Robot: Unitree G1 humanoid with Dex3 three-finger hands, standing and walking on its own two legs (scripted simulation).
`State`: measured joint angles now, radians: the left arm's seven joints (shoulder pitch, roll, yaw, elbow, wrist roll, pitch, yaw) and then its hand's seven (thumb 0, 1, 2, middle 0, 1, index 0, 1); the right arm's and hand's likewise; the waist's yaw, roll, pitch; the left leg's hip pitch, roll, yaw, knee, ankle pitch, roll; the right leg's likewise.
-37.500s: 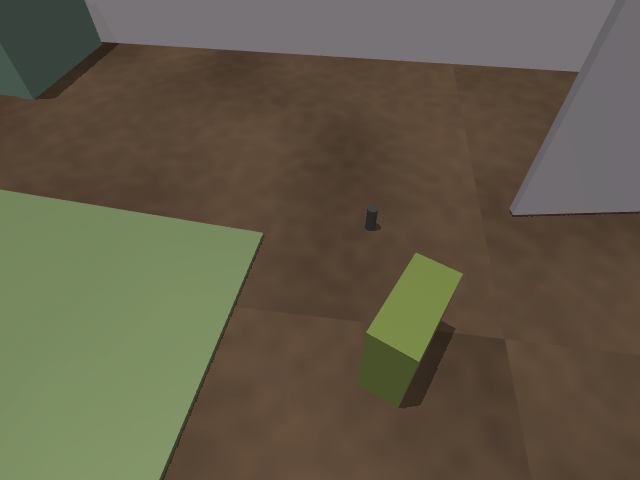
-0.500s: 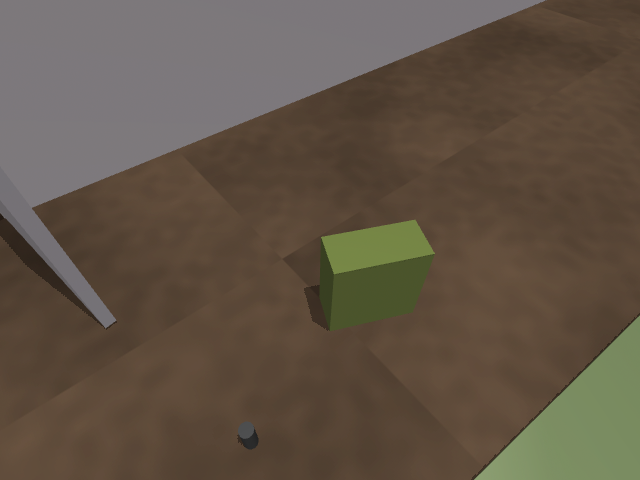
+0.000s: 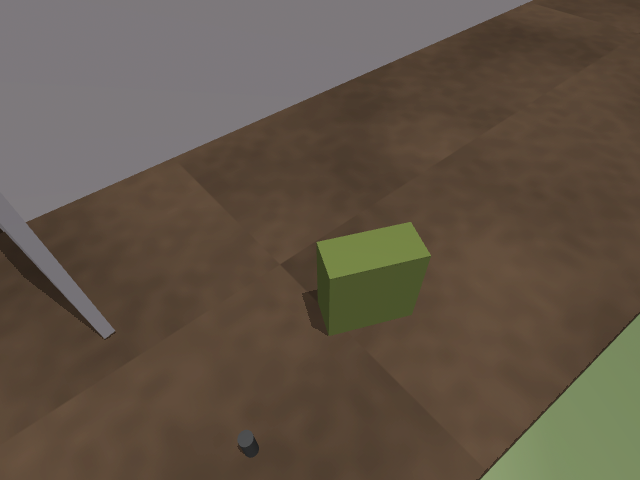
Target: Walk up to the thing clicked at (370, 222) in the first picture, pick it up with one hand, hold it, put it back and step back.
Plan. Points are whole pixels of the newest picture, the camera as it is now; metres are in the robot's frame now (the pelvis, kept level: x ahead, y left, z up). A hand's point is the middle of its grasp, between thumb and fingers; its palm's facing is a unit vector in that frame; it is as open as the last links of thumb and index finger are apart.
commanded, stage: stand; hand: left
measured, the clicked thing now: (248, 444) +0.35 +0.24 -0.73
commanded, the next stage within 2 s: go down in 1.86 s
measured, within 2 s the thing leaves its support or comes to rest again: neither
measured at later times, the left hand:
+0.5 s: hand out of the picture +0.08 +0.25 -0.15, palm faces -0.03 -0.94 -0.35, open 7.4 cm
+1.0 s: hand out of the picture +0.08 +0.25 -0.16, palm faces -0.04 -0.94 -0.35, open 7.4 cm
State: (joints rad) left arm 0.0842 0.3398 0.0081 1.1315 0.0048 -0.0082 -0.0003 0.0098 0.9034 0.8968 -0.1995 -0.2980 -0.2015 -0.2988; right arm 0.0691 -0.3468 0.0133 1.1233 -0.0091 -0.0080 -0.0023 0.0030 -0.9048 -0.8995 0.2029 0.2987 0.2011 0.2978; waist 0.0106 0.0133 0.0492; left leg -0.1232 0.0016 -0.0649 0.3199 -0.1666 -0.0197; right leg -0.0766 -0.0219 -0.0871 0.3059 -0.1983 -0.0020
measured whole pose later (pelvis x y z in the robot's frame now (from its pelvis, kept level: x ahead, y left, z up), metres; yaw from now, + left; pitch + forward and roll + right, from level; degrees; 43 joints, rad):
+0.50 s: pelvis +0.00 -0.01 +0.00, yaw -1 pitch -2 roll +0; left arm 0.10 0.35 0.00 1.13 0.00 -0.01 0.00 0.01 0.90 0.90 -0.20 -0.30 -0.20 -0.30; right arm 0.10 -0.35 0.02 1.14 -0.01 -0.01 0.00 0.00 -0.91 -0.90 0.20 0.30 0.20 0.30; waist 0.01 0.01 0.05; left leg -0.11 0.01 -0.05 0.30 -0.16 -0.03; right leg -0.08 -0.01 -0.07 0.31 -0.19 -0.01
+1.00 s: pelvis +0.00 -0.01 +0.00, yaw -2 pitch -2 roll +0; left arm 0.12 0.35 0.00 1.13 0.00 -0.01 0.00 0.01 0.90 0.90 -0.20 -0.30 -0.20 -0.30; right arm 0.11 -0.35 0.02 1.13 -0.01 -0.01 0.00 0.00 -0.90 -0.90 0.20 0.30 0.20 0.30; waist 0.01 0.01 0.05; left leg -0.11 0.02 -0.04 0.30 -0.16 -0.03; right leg -0.08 -0.01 -0.06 0.31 -0.19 -0.01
